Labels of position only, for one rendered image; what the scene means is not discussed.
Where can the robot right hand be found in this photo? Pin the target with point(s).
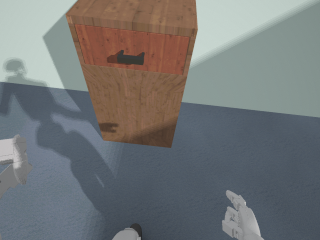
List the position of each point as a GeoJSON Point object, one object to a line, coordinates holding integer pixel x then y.
{"type": "Point", "coordinates": [244, 223]}

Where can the handle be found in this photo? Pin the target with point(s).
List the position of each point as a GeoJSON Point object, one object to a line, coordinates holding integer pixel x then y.
{"type": "Point", "coordinates": [130, 59]}

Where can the robot left foot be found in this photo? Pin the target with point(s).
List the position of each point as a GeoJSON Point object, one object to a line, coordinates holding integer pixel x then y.
{"type": "Point", "coordinates": [137, 228]}

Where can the drawer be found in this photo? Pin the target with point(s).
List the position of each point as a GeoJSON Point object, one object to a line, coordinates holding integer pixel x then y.
{"type": "Point", "coordinates": [163, 53]}

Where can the cabinet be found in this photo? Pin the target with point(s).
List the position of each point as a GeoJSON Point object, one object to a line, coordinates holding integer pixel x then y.
{"type": "Point", "coordinates": [136, 106]}

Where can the left robot thigh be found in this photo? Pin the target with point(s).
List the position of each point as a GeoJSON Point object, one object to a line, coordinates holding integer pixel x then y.
{"type": "Point", "coordinates": [126, 235]}

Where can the robot left hand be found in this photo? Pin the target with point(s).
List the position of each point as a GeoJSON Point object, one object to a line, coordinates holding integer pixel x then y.
{"type": "Point", "coordinates": [13, 152]}

